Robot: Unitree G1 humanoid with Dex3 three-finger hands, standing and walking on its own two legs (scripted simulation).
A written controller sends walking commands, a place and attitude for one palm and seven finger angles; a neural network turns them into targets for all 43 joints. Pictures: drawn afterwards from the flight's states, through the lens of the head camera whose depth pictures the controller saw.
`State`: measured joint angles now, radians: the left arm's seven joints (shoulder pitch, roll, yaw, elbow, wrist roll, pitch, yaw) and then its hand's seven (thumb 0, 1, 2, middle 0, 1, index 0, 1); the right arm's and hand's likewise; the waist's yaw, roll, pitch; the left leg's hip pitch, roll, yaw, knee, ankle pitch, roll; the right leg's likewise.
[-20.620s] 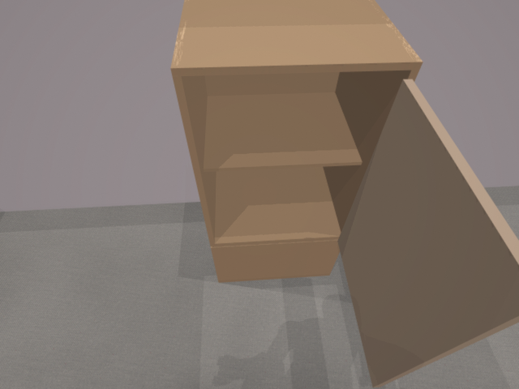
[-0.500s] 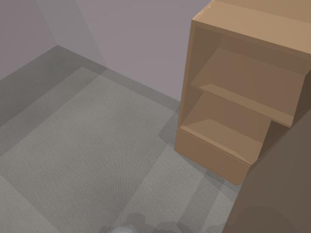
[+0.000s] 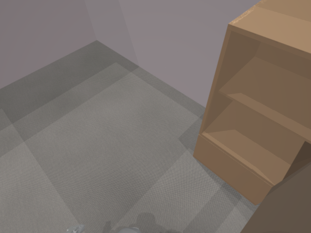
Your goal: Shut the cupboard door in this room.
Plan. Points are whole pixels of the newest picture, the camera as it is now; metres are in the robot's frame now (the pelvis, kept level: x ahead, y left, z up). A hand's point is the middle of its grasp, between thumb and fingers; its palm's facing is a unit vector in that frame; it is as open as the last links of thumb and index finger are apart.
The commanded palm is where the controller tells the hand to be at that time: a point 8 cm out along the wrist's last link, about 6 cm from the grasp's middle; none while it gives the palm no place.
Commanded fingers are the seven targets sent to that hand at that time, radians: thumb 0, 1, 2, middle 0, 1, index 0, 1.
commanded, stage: turn or walk to find it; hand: left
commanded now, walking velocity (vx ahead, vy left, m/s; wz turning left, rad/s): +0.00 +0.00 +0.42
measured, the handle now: out of the picture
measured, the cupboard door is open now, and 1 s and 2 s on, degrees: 87 80 73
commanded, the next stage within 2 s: stand and wait in 0.70 s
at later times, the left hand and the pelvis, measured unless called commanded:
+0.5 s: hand out of the picture +0.01 +0.24 -0.17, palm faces +0.21 -0.94 -0.26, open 7.4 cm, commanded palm none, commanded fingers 0.00 0.90 0.90 -0.20 -0.30 -0.20 -0.30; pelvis +0.00 +0.02 +0.01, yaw +12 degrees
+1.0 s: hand out of the picture -0.02 +0.21 -0.18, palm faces +0.38 -0.90 -0.21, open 7.3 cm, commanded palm none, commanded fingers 0.00 0.90 0.90 -0.20 -0.30 -0.20 -0.30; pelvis +0.00 +0.01 +0.00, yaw +21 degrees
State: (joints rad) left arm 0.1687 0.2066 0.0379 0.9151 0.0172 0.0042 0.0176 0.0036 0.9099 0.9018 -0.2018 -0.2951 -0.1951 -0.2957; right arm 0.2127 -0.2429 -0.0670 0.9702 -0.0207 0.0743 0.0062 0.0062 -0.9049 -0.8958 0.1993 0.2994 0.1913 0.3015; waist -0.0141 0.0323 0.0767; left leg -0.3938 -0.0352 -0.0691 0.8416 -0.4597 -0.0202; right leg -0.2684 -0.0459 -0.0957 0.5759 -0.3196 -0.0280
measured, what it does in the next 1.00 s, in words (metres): steps on the spot, turning left: left foot, then right foot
